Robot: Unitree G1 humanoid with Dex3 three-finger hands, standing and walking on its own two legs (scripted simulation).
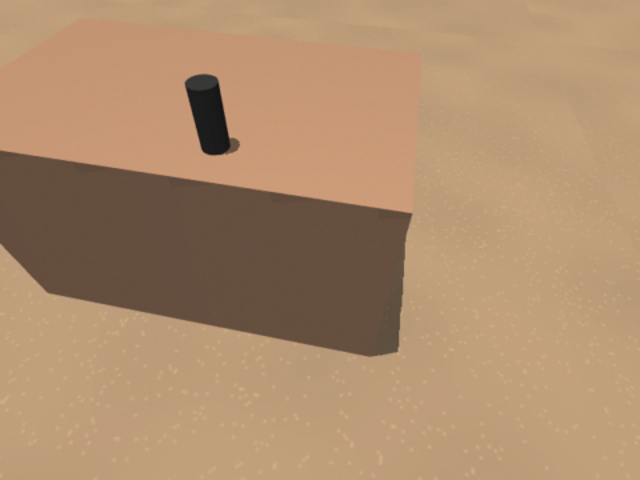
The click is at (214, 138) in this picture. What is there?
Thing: squat round
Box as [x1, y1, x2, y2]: [185, 74, 229, 154]
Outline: 195,75 188,78 185,81 185,86 201,148 204,152 208,154 219,154 228,149 229,141 217,79 211,75
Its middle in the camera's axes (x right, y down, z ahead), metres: -0.24 -0.26 +0.85
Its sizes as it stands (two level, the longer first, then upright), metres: 0.067 0.067 0.159
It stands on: a support 0.70 m high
